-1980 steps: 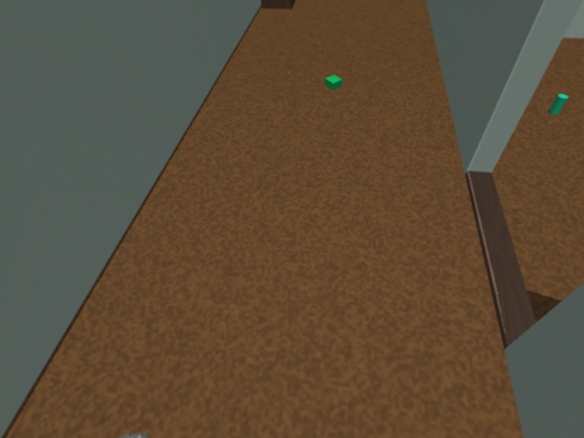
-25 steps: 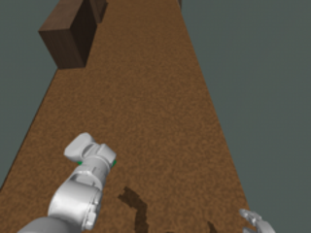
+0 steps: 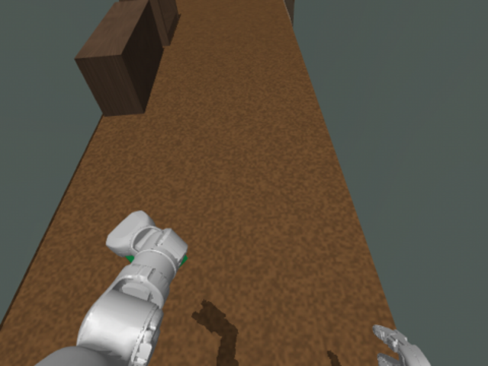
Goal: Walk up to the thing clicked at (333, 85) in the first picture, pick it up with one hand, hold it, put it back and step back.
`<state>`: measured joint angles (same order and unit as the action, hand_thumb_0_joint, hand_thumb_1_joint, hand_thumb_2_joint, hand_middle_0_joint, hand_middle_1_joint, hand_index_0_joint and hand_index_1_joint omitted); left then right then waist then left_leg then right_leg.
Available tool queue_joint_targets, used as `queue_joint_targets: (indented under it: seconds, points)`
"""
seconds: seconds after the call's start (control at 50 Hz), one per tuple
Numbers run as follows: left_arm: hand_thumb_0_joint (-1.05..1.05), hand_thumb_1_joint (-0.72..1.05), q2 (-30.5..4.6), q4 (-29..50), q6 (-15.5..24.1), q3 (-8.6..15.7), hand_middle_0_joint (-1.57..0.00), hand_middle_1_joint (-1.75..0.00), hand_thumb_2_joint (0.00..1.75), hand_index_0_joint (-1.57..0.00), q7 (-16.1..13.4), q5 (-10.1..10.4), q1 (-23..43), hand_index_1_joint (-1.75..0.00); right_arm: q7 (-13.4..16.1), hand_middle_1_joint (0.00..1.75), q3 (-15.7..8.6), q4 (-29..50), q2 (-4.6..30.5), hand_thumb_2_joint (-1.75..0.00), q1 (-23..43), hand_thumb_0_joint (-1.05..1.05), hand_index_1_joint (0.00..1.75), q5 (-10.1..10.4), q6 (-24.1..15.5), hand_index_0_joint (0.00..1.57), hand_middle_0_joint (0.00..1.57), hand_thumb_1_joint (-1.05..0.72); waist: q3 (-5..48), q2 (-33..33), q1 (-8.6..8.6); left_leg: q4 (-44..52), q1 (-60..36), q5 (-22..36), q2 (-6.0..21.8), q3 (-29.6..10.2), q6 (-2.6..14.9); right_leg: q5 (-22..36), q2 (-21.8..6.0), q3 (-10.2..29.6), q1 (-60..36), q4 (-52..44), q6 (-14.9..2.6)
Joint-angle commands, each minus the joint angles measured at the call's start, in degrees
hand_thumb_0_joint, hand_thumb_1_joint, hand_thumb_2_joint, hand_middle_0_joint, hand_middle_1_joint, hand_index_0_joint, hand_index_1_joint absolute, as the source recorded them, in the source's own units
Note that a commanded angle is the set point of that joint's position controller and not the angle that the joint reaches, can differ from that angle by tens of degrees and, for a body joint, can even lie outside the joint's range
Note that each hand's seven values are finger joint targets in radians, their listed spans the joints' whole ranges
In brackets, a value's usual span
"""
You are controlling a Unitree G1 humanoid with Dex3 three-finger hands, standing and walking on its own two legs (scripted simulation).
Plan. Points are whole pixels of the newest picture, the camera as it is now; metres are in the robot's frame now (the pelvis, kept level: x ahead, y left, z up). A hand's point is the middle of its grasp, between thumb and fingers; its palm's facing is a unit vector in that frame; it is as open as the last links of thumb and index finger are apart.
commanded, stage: hold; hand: left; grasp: from above
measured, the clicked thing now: (156, 257) +0.33 +0.23 -0.08
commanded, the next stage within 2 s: crouch in 0.64 s
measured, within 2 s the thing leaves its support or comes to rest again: neither
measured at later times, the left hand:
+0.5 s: hand (148, 259) +0.30 +0.23 -0.03, palm faces -0.21 -0.39 -0.90, open 11.1 cm
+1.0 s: hand (152, 271) +0.29 +0.22 -0.06, palm faces -0.29 -0.39 -0.87, open 11.0 cm
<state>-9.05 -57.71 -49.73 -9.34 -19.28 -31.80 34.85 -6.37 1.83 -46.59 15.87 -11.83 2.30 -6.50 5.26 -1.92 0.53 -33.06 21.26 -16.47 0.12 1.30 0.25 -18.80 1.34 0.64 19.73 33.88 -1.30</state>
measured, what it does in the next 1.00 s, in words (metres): stands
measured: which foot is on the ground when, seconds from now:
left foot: down 0.00-1.00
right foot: down 0.00-1.00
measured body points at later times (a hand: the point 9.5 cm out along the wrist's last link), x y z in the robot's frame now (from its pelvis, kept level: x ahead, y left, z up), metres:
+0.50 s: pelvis -0.01 +0.00 +0.00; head -0.01 -0.02 +0.45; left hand +0.31 +0.24 +0.02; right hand +0.15 -0.22 -0.11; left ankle +0.00 +0.12 -0.73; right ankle -0.02 -0.10 -0.73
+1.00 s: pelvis +0.00 +0.00 +0.00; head +0.00 -0.01 +0.45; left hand +0.30 +0.24 -0.01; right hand +0.15 -0.23 -0.11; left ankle +0.00 +0.12 -0.73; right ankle -0.02 -0.10 -0.73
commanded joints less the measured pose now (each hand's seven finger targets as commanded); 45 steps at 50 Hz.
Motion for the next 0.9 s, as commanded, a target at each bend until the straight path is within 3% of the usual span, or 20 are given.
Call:
queue_joint_targets:
  seconds: [0.0, 0.1, 0.18, 0.3, 0.36, 0.4, 0.44, 0.5, 0.58, 0.6, 0.62, 0.7, 0.72, 0.74, 0.78, 0.88]
  points:
    - [0.00, 0.64, -8.80, 9.34, -0.56, -0.48, -1.10, -0.39, 0.68, -1.03, -1.61, -2.79, 22.86, -0.47, 0.56, 0.30, -2.17, 7.31, 6.88, -0.90, 5.28, 0.00, 0.30, 0.86, -3.15, 0.20, 0.20, -0.89, 13.61, 3.38, 0.03, 4.04, -6.56, 14.66, -1.01, 0.52, 0.77, 17.94, 0.75, 0.11, -6.99, -4.96, 0.61]
    - [0.00, 0.64, -8.88, 9.49, -0.56, -0.57, -1.09, -0.42, 0.67, -1.03, -1.03, -2.62, 21.72, -0.49, 0.62, 0.30, -1.83, 7.67, 6.54, -0.90, 6.00, 0.00, 0.30, 0.90, -3.56, 0.20, 0.20, -0.89, 12.21, 3.74, -0.38, 4.98, -6.65, 12.70, -1.03, 0.47, 0.81, 15.23, 0.58, 0.21, -6.50, -5.76, 0.50]
    - [0.00, 0.64, -8.87, 11.49, -0.46, -0.56, -1.08, -0.44, 0.67, -1.02, -1.17, -3.09, 22.38, -0.50, 0.57, 0.30, -1.66, 7.83, 6.20, -0.90, 6.62, 0.00, 0.30, 0.84, -3.44, 0.20, 0.20, -0.89, 14.17, 2.90, -0.26, 4.82, -8.15, 14.72, -0.99, 0.49, 0.80, 17.51, 0.43, 0.35, -7.07, -5.26, 0.49]
    - [0.00, 0.69, -9.70, 13.59, -0.04, -0.82, -1.12, -0.44, 0.71, -1.06, -1.27, -3.93, 21.63, -0.51, 0.93, 0.30, -1.36, 8.48, 6.08, -0.90, 7.68, 0.00, 0.30, 0.89, -3.53, 0.20, 0.20, -0.89, 14.79, 2.42, -0.73, 5.04, -8.69, 14.06, -1.06, 0.57, 0.74, 16.45, 0.35, 0.35, -7.47, -5.48, 0.50]
    - [0.00, 0.67, -7.74, 15.02, -0.11, -1.88, -1.13, -0.42, 0.72, -1.05, -1.02, -3.51, 22.60, -0.50, 1.02, 0.30, -1.10, 8.49, 5.68, -0.90, 8.39, 0.00, 0.30, 1.00, -3.44, 0.20, 0.20, -0.89, 14.90, 2.87, -0.11, 5.20, -9.43, 14.68, -0.82, 0.31, 0.83, 17.20, 0.50, 0.16, -7.34, -5.50, 0.47]
    - [0.00, 0.66, -10.58, 13.04, -0.34, -0.56, -1.11, -0.43, 0.74, -1.04, -0.90, -4.33, 22.15, -0.51, 1.02, 0.30, -1.40, 7.83, 6.12, -0.90, 8.11, 0.00, 0.30, 0.95, -3.30, 0.20, 0.20, -0.89, 14.35, 2.37, -0.64, 5.08, -8.41, 14.46, -0.98, 0.56, 0.74, 16.79, 0.28, 0.47, -7.64, -5.53, 0.44]
    - [0.00, 0.68, -7.50, 12.26, -0.70, -2.01, -1.13, -0.43, 0.74, -1.06, -0.48, -3.93, 20.25, -0.51, 1.02, 0.30, -1.12, 8.01, 5.49, -0.90, 8.69, 0.00, 0.30, 1.02, -3.19, 0.20, 0.20, -0.89, 13.40, 3.31, -0.37, 5.02, -8.30, 14.21, -1.04, 0.57, 0.84, 16.93, 0.31, 0.44, -7.28, -5.97, 0.65]
    - [0.00, 0.70, -6.92, 12.22, -0.87, -2.35, -1.14, -0.45, 0.73, -1.07, -0.29, -3.85, 19.34, -0.53, 0.94, 0.30, -1.14, 8.17, 5.42, -0.90, 9.07, 0.00, 0.30, 1.14, -3.53, 0.20, 0.20, -0.89, 12.39, 4.31, -0.57, 5.25, -7.57, 12.73, -1.23, 0.58, 0.98, 15.49, 0.20, 0.55, -7.05, -7.02, 0.81]
    - [0.00, 0.69, -8.31, 11.40, -1.00, -1.43, -1.13, -0.46, 0.73, -1.06, -0.11, -3.56, 19.17, -0.53, 0.85, 0.30, -1.57, 7.94, 5.64, -0.90, 8.77, 0.00, 0.30, 1.05, -3.70, 0.20, 0.20, -0.89, 12.31, 3.52, -0.86, 5.36, -7.43, 13.20, -1.13, 0.73, 0.74, 15.53, 0.15, 0.73, -7.12, -6.81, 0.68]
    - [0.00, 0.71, -7.94, 14.43, -0.67, -1.84, -1.14, -0.45, 0.73, -1.07, -0.05, -3.27, 19.47, -0.52, 0.90, 0.30, -1.47, 8.31, 5.41, -0.90, 9.26, 0.00, 0.30, 1.13, -3.85, 0.20, 0.20, -0.89, 12.90, 2.95, -1.01, 5.46, -8.22, 13.47, -1.09, 0.71, 0.71, 15.69, 0.20, 0.55, -7.48, -6.80, 0.59]
    - [0.00, 0.69, -7.16, 12.54, -0.73, -2.11, -1.14, -0.44, 0.73, -1.06, -0.04, -3.58, 19.29, -0.51, 0.89, 0.30, -1.46, 8.14, 5.44, -0.90, 9.01, 0.00, 0.30, 1.06, -3.89, 0.20, 0.20, -0.89, 12.66, 3.59, -0.43, 5.38, -8.17, 13.72, -0.89, 0.44, 0.67, 15.87, 0.33, 0.58, -7.08, -6.52, 0.57]
    - [0.00, 0.70, -9.78, 15.52, 0.29, -1.34, -1.14, -0.45, 0.72, -1.07, -0.47, -4.95, 20.29, -0.52, 0.99, 0.30, -1.57, 8.37, 5.38, -0.90, 8.97, 0.00, 0.30, 0.98, -3.73, 0.20, 0.20, -0.89, 14.18, 1.82, -1.33, 5.19, -8.63, 14.82, -0.97, 0.67, 0.61, 16.79, 0.30, 0.45, -7.99, -6.16, 0.44]
    - [0.00, 0.78, -8.71, 14.47, 0.18, -1.55, -1.21, -0.45, 0.67, -1.15, -0.36, -5.05, 18.88, -0.49, 0.96, 0.30, -1.57, 8.07, 5.32, -0.90, 8.82, 0.00, 0.30, 0.92, -3.64, 0.20, 0.20, -0.89, 14.59, 2.50, -0.99, 5.06, -8.89, 15.52, -0.97, 0.75, 0.68, 17.71, 0.28, 0.57, -8.24, -5.83, 0.48]
    - [0.00, 0.81, -8.10, 17.21, 0.60, -2.13, -1.13, -0.48, 0.70, -1.11, -0.41, -5.14, 19.56, -0.49, 1.01, 0.30, -1.61, 8.37, 5.23, -0.88, 8.91, 0.00, 0.30, 0.89, -3.75, 0.20, 0.20, -0.83, 15.86, 2.10, -1.01, 5.08, -9.58, 16.26, -0.78, 0.41, 0.58, 18.24, 0.43, 0.35, -8.48, -5.32, 0.37]
    - [0.00, 0.86, -7.83, 14.90, 0.55, -2.13, -1.17, -0.50, 0.67, -1.17, -0.60, -5.42, 17.73, -0.50, 1.12, 0.30, -1.75, 7.88, 5.40, -0.88, 8.44, 0.00, 0.30, 0.89, -3.60, 0.20, 0.20, -0.85, 14.09, 3.17, -1.13, 4.88, -8.56, 16.38, -0.78, 0.39, 0.63, 18.36, 0.50, 0.14, -8.18, -5.39, 0.35]
    - [0.00, 0.83, -5.82, 10.54, 1.91, -2.31, -1.14, -0.52, 0.68, -1.14, -0.22, -3.76, 16.42, -0.52, 1.14, 0.30, -2.12, 7.31, 5.50, -0.88, 7.04, 0.00, 0.30, 0.95, -3.81, 0.20, 0.20, -0.85, 12.22, 6.09, 0.22, 4.19, -6.88, 15.36, -0.92, 0.49, 1.09, 19.00, 0.12, 0.70, -6.69, -6.01, 0.89]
